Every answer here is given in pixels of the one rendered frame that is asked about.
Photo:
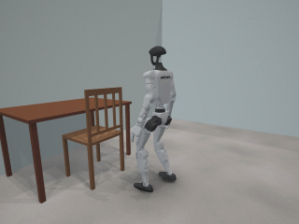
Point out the left robot upper arm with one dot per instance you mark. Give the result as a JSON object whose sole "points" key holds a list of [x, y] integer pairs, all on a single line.
{"points": [[149, 84]]}

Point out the robot head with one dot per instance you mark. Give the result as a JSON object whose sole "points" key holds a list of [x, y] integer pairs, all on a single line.
{"points": [[157, 51]]}

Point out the table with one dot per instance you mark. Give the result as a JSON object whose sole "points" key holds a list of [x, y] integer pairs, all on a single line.
{"points": [[32, 114]]}

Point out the left robot foot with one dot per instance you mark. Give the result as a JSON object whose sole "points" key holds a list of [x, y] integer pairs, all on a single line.
{"points": [[147, 188]]}

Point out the right robot upper arm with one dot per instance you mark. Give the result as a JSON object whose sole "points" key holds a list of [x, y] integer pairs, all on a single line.
{"points": [[172, 85]]}

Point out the right robot forearm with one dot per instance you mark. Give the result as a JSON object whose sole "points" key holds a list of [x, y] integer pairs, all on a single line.
{"points": [[170, 105]]}

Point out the chair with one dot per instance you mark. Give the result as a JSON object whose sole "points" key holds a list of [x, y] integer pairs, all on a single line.
{"points": [[94, 135]]}

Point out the robot left hand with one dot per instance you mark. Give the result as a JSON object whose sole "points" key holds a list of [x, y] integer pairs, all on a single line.
{"points": [[137, 130]]}

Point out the left robot forearm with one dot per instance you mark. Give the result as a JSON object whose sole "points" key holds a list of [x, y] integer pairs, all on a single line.
{"points": [[144, 111]]}

